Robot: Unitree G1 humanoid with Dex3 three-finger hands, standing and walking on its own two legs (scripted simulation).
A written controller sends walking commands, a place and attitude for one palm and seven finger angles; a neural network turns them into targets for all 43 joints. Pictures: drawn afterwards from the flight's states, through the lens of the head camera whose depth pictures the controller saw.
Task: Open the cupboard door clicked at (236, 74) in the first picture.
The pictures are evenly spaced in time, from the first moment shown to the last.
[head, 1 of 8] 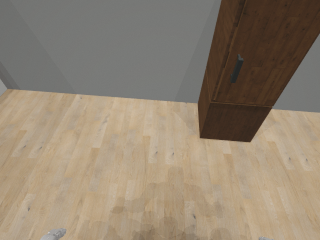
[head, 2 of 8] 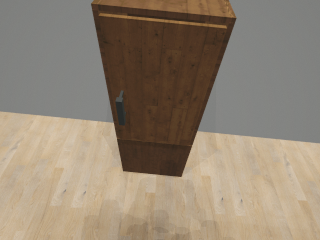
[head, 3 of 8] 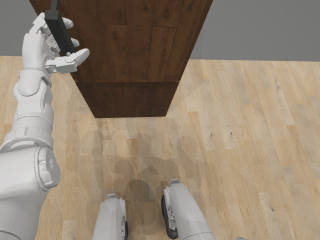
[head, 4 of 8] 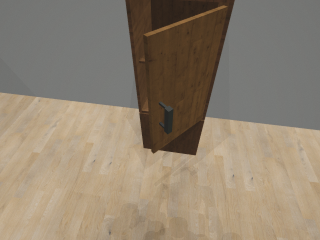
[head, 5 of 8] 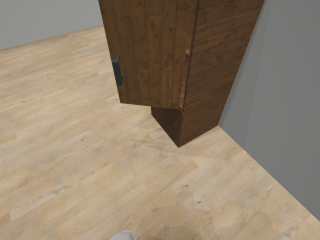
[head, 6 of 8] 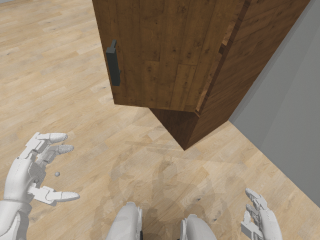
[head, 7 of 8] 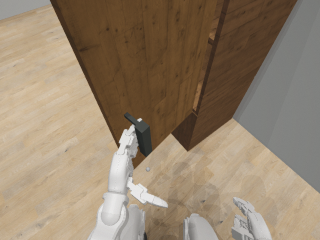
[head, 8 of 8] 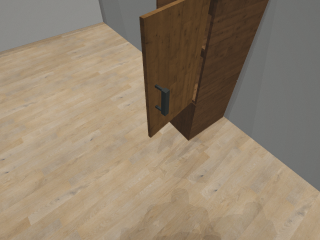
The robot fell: no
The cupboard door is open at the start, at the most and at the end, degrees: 0 100 100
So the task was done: yes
